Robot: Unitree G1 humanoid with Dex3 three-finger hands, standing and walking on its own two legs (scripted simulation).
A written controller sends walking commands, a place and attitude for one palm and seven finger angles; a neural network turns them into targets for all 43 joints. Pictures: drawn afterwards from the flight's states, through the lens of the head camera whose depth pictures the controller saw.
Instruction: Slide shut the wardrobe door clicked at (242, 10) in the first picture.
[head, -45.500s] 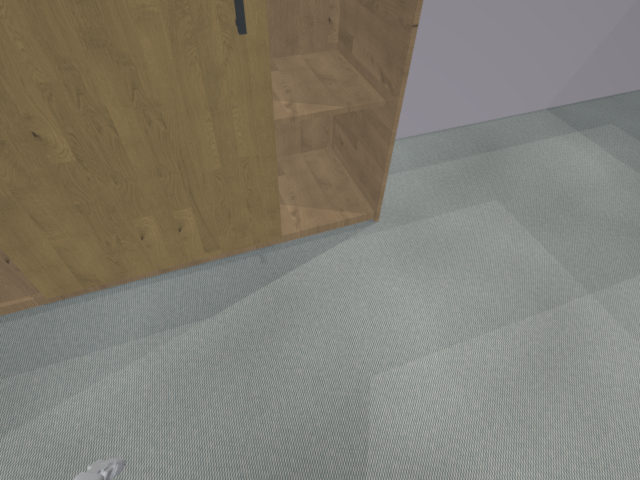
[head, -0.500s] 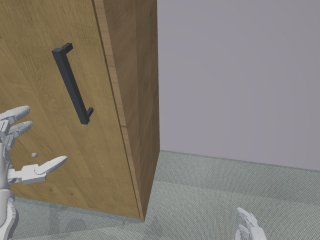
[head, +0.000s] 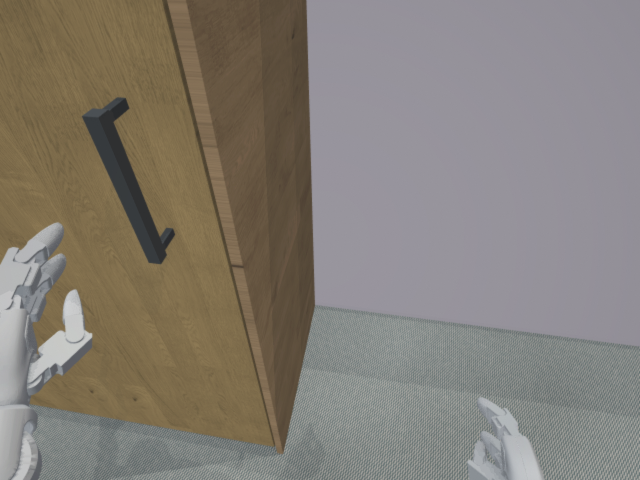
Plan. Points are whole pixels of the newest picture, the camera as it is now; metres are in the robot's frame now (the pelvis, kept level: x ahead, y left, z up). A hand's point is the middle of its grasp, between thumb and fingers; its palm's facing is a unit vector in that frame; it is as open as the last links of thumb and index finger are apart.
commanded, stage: draw the hand back to the body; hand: left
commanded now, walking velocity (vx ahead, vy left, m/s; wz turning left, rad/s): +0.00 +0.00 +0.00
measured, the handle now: (139, 188) +0.36 +0.28 +0.20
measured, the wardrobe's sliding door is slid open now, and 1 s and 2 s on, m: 0.00 0.00 0.00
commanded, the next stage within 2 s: step back with the hand held close in 0.20 s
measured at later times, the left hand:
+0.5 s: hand (71, 322) +0.19 +0.27 +0.17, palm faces +0.46 -0.78 -0.42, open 7.4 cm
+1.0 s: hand out of the picture +0.09 +0.29 +0.16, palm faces +0.49 -0.76 -0.43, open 7.4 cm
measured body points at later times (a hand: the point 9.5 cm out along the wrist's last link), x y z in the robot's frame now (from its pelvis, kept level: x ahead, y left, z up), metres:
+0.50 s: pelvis -0.02 +0.00 +0.00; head -0.02 -0.01 +0.45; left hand +0.16 +0.31 +0.20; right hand +0.17 -0.23 -0.08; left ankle -0.01 +0.13 -0.74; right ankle -0.02 -0.13 -0.74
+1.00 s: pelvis -0.11 +0.02 -0.02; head -0.10 +0.03 +0.43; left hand +0.06 +0.33 +0.19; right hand +0.06 -0.21 -0.09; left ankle -0.01 +0.13 -0.74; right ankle -0.02 -0.13 -0.74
